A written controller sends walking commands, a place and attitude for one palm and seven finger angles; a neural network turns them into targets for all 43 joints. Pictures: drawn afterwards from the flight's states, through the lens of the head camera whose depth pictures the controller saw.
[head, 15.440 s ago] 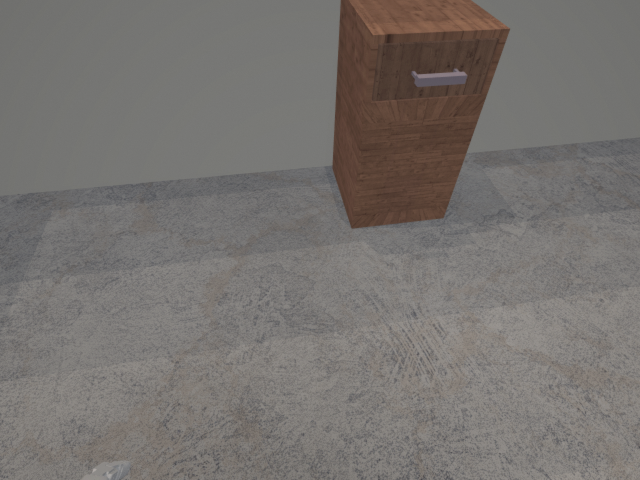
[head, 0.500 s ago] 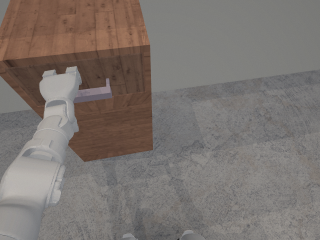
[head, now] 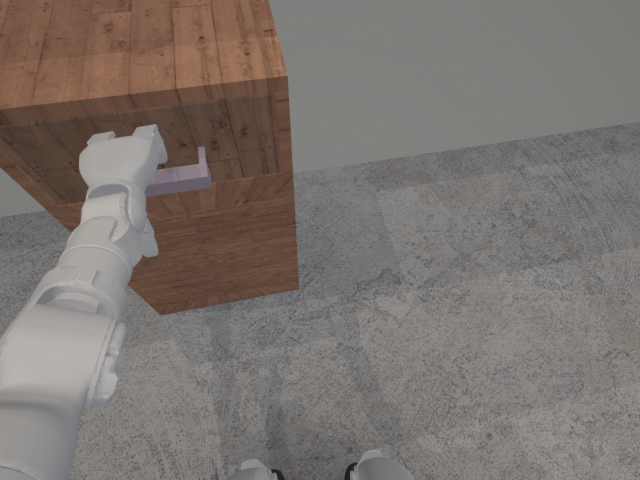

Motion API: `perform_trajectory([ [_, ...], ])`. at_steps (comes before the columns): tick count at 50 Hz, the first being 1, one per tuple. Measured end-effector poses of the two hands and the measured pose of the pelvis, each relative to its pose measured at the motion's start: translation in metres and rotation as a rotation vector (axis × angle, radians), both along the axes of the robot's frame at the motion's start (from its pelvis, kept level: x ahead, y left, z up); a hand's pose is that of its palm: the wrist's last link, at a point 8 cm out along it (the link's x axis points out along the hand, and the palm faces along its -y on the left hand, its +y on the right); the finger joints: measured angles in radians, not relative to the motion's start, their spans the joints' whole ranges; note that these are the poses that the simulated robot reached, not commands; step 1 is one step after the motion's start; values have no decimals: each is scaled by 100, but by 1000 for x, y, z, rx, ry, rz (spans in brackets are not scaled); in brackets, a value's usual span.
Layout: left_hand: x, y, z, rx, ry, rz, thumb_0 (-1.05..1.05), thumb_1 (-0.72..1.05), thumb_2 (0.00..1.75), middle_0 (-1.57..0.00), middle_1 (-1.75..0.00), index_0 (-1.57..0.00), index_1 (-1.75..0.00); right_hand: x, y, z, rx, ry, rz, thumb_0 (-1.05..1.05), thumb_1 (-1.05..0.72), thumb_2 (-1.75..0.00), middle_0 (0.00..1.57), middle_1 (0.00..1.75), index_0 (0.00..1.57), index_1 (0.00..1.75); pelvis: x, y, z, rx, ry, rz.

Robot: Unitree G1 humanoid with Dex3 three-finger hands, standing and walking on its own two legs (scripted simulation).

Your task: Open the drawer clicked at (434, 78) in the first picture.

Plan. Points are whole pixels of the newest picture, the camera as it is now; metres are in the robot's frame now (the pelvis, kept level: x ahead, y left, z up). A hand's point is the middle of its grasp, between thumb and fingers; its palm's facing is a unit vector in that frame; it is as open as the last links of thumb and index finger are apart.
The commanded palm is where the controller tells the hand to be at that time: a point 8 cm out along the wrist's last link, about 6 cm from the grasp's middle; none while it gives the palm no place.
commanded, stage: move the hooked fingers above the handle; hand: left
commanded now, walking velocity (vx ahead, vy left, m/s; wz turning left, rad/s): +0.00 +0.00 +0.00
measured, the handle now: (156, 171) +0.58 +0.20 -0.04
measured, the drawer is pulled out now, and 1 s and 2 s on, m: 0.00 0.00 0.00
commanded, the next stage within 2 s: lift the fingers back up to retry in 1.22 s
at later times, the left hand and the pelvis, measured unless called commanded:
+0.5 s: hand (159, 176) +0.51 +0.17 +0.03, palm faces -0.07 -0.09 -0.99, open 13.8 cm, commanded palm +0.51 +0.19 +0.08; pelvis +0.01 +0.00 +0.00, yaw +1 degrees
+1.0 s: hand (150, 164) +0.52 +0.18 +0.05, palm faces +0.08 -0.06 -1.00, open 13.8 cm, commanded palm +0.50 +0.19 +0.08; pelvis +0.00 +0.00 -0.01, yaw +1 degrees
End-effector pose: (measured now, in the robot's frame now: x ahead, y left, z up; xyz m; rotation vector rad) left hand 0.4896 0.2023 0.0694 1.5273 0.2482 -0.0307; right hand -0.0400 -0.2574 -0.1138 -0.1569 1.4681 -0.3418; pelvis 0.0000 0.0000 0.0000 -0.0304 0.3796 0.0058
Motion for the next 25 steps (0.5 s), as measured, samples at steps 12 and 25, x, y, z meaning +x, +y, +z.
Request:
perform_trajectory([
  [12,14,-7,10,44,-200,3,0,-48,30,-31,-120,-32,-120,12,-11,-6,-19,-24,24,1,-91,-90,20,30,21,30,0,0,-9,-3,24,3],
  [25,7,-25,14,-58,-113,-161,0,-48,30,-32,-120,-33,-120,26,-9,3,-39,-34,42,0,-91,-90,20,30,21,30,10,0,-2,-7,0,20],
])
